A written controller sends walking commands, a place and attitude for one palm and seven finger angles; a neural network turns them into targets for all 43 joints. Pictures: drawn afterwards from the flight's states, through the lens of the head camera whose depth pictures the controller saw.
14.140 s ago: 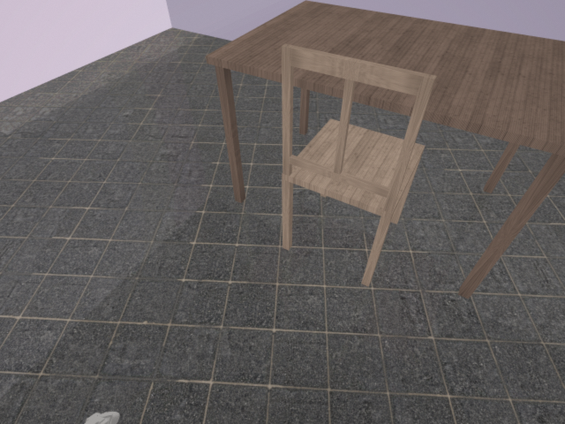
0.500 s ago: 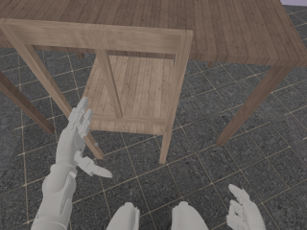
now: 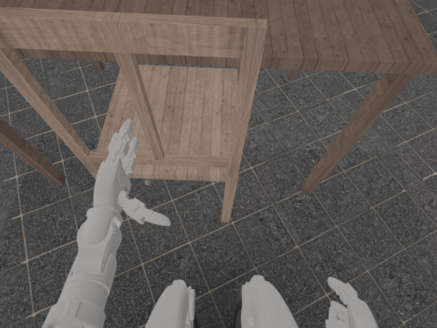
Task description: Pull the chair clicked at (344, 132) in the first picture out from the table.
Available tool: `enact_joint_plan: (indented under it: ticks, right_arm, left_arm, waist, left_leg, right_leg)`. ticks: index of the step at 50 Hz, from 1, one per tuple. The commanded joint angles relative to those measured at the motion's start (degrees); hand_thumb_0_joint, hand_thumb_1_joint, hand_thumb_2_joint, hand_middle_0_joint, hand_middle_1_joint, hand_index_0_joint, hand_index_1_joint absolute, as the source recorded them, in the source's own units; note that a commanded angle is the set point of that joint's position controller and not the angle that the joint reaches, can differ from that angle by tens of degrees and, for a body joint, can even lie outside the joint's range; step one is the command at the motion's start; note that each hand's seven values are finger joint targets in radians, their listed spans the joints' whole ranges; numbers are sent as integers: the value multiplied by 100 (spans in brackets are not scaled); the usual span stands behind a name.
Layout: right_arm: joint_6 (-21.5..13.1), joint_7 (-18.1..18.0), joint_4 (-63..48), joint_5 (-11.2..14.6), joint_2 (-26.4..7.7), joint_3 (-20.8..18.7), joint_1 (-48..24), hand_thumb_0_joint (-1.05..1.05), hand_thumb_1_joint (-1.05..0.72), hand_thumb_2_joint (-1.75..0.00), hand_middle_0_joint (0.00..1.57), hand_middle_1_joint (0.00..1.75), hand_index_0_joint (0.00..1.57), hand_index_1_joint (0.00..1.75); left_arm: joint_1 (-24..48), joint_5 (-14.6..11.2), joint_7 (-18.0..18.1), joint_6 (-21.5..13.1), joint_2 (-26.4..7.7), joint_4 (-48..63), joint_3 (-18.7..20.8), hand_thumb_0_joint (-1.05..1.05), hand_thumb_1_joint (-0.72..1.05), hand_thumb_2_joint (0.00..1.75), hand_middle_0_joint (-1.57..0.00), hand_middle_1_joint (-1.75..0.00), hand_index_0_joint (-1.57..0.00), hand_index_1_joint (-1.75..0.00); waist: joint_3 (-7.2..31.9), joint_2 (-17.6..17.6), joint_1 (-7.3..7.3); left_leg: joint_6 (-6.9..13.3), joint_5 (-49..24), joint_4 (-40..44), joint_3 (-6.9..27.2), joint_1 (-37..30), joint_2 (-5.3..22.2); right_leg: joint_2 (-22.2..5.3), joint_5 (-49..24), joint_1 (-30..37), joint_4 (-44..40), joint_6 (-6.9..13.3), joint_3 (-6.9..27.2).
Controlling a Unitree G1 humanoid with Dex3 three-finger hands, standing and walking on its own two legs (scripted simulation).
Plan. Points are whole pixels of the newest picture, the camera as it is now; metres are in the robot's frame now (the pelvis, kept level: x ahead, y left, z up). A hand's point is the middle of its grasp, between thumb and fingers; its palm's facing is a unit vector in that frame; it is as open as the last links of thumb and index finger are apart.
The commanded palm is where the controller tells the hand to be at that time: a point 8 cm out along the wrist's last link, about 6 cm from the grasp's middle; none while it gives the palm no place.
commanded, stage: aim the fingers beside a spindle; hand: left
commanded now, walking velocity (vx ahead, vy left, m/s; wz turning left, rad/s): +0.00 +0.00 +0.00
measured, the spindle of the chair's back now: (146, 117) +0.50 +0.15 +0.03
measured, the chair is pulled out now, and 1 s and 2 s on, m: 0.00 0.00 0.00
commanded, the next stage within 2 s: push the fingers through the gap in 1.20 s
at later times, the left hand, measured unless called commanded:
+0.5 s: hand (145, 182) +0.36 +0.13 +0.03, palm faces -0.05 -1.00 -0.04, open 16.9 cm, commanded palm +0.34 +0.19 +0.03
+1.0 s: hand (141, 186) +0.36 +0.14 +0.02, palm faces -0.05 -1.00 -0.03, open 16.9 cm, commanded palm +0.33 +0.19 +0.02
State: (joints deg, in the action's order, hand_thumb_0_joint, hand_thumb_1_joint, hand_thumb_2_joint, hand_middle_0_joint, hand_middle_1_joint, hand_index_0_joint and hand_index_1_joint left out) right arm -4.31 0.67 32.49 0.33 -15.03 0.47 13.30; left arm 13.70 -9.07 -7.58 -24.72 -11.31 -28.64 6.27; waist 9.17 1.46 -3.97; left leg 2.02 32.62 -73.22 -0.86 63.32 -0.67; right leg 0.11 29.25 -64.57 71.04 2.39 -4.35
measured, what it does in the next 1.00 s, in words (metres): stands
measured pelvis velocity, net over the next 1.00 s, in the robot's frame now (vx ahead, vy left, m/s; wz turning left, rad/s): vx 0.00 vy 0.00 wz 0.00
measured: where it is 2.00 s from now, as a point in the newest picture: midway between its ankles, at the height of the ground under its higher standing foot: outside the picture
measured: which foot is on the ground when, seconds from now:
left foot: down 0.00-1.00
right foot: down 0.00-1.00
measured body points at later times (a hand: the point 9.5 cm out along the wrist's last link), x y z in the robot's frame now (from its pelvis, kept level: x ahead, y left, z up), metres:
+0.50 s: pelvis +0.00 +0.00 +0.00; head +0.11 +0.01 +0.44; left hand +0.36 +0.19 +0.03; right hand +0.15 -0.25 -0.11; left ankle +0.02 +0.10 -0.62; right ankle +0.04 -0.10 -0.62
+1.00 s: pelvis +0.00 +0.00 +0.00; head +0.11 +0.01 +0.44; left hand +0.36 +0.19 +0.02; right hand +0.14 -0.25 -0.11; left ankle +0.02 +0.10 -0.62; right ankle +0.04 -0.10 -0.62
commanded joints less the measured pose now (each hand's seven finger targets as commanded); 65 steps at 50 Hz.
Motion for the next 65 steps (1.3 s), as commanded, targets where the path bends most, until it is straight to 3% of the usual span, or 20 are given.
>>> enact_joint_plan:
  ticks: [1,3,5,6,10,11,14,19,22,28,32,36,40,41,43,48,53,57,62,65]
  right_arm:
    - [-179,-29,-755,-12,-738,-308,165,0,-90,-90,20,30,20,30]
    - [-151,-40,-726,-9,-748,-292,191,0,-90,-90,20,30,20,30]
    - [-128,-23,-733,-2,-722,-278,153,0,-90,-90,20,30,20,30]
    - [-130,-23,-722,7,-749,-288,158,0,-90,-90,20,30,20,30]
    - [-131,-36,-699,35,-781,-296,167,0,-90,-90,20,30,20,30]
    - [-136,-53,-663,36,-801,-306,197,0,-90,-90,20,30,20,30]
    - [-150,-64,-683,28,-798,-314,186,0,-90,-90,20,30,20,30]
    - [-118,-50,-698,-26,-766,-314,170,0,-90,-90,20,30,20,30]
    - [-60,-6,-749,-31,-720,-283,97,0,-90,-90,20,30,20,30]
    - [-9,11,-867,21,-744,-285,69,0,-90,-90,20,30,20,30]
    - [-51,-58,-769,36,-767,-285,74,0,-90,-90,20,30,20,30]
    - [-128,-83,-722,3,-743,-296,76,0,-90,-90,20,30,20,30]
    - [-116,-65,-636,-12,-752,-267,70,0,-90,-90,20,30,20,30]
    - [-101,-60,-626,-14,-761,-267,80,0,-90,-90,20,30,20,30]
    - [-75,-53,-681,-13,-783,-269,77,0,-90,-90,20,30,20,30]
    - [-70,-10,-863,11,-751,-289,65,0,-90,-90,20,30,20,30]
    - [-68,-40,-812,19,-764,-285,84,0,-90,-90,20,30,20,30]
    - [-98,-47,-690,-7,-745,-275,59,0,-90,-90,20,30,20,30]
    - [-105,-56,-690,-15,-769,-283,48,0,-90,-90,20,30,20,30]
    - [-73,-53,-704,-8,-780,-274,77,0,-90,-90,20,30,20,30]
  left_arm:
    - [1059,-67,167,-534,-888,1539,489,0,-50,30,-6,-8,-6,-8]
    - [1055,-66,222,-547,-1076,1366,699,0,-50,30,-6,-8,-6,-8]
    - [1067,-28,190,-540,-735,1262,368,0,-50,30,-6,-8,-6,-8]
    - [1044,-46,173,-549,-809,1249,456,0,-50,30,-6,-8,-6,-8]
    - [1206,-49,-37,-477,-371,1102,-101,0,-50,30,-6,-8,-6,-8]
    - [1329,-57,-60,-477,-413,1103,-86,0,-50,30,-6,-8,-6,-8]
    - [1415,-74,-66,-495,-399,1289,-135,0,-50,30,-6,-8,-6,-8]
    - [1323,32,246,-600,-815,1598,327,0,-50,30,-6,-8,-6,-8]
    - [1037,67,370,-580,-784,1404,387,0,-50,30,-6,-8,-6,-8]
    - [693,-1,124,-430,-469,1172,64,0,-50,30,-6,-8,-6,-8]
    - [1277,-66,-8,-513,-524,1359,-2,0,-50,30,-6,-8,-6,-8]
    - [1288,-70,56,-678,-672,1792,99,0,-50,30,-6,-8,-6,-8]
    - [1354,28,181,-587,-629,1395,66,0,-50,30,-6,-8,-6,-8]
    - [1237,32,197,-533,-712,1139,213,0,-50,30,-6,-8,-6,-8]
    - [1010,39,201,-465,-774,981,332,0,-50,30,-6,-8,-6,-8]
    - [729,-75,76,-424,-533,1450,94,0,-50,30,-6,-8,-6,-8]
    - [767,-66,138,-542,-726,1641,197,0,-50,30,-6,-8,-6,-8]
    - [1222,42,220,-642,-506,1519,-28,0,-50,30,-6,-8,-6,-8]
    - [1213,56,173,-590,-513,1307,2,0,-50,30,-6,-8,-6,-8]
    - [1136,18,163,-503,-704,1203,210,0,-50,30,-6,-8,-6,-8]
  waist:
    - [2639,127,150]
    - [2472,-172,109]
    - [2229,-167,15]
    - [2194,-176,47]
    - [2035,-68,-127]
    - [2031,-125,-154]
    - [2241,85,-99]
    - [2555,225,101]
    - [2339,30,139]
    - [2150,-238,28]
    - [2057,-166,-83]
    - [2424,245,12]
    - [2114,153,-64]
    - [1983,-15,-31]
    - [2075,-57,55]
    - [2474,105,106]
    - [2192,-239,20]
    - [1922,-6,-91]
    - [2161,101,-31]
    - [2289,52,30]
  left_leg:
    - [-75,-2033,988,279,-1347,2]
    - [-50,-1851,972,292,-1102,9]
    - [-44,-1657,1003,292,-1058,11]
    - [-50,-1556,1012,292,-1022,11]
    - [-40,-1460,990,353,-1172,37]
    - [-48,-1472,989,397,-1213,51]
    - [-60,-1627,978,415,-1427,41]
    - [-119,-2061,982,438,-1634,41]
    - [-105,-1891,1007,383,-1371,18]
    - [-38,-1591,982,298,-1073,-9]
    - [-29,-1319,941,337,-1029,7]
    - [-65,-1724,944,375,-1477,22]
    - [-71,-1522,950,424,-1296,29]
    - [-68,-1365,958,401,-1104,13]
    - [-58,-1392,973,369,-1001,-14]
    - [-78,-1838,1024,343,-1365,0]
    - [-47,-1646,1012,358,-1150,24]
    - [-61,-1363,980,402,-1184,27]
    - [-67,-1442,963,398,-1256,10]
    - [-79,-1545,972,385,-1235,4]
  right_leg:
    - [-34,-1803,2064,-898,-66,439]
    - [-4,-1696,2105,-909,-81,447]
    - [-9,-1511,1945,-960,-91,433]
    - [-7,-1394,1925,-982,-85,437]
    - [-10,-1210,1564,-1015,-71,373]
    - [-11,-1190,1510,-1009,-68,355]
    - [-26,-1243,1465,-969,-51,343]
    - [-21,-1538,1588,-806,-35,314]
    - [-7,-1512,1737,-848,-44,344]
    - [6,-1424,1892,-1004,-52,415]
    - [-12,-1099,1702,-1061,-67,448]
    - [-11,-1337,1678,-969,-37,412]
    - [4,-1102,1436,-937,-47,344]
    - [7,-989,1494,-975,-50,364]
    - [15,-1056,1645,-959,-34,378]
    - [2,-1517,1888,-946,-27,370]
    - [25,-1397,1899,-1008,-59,396]
    - [9,-995,1451,-1002,-57,361]
    - [-2,-1063,1487,-968,-39,368]
    - [2,-1201,1648,-954,-39,375]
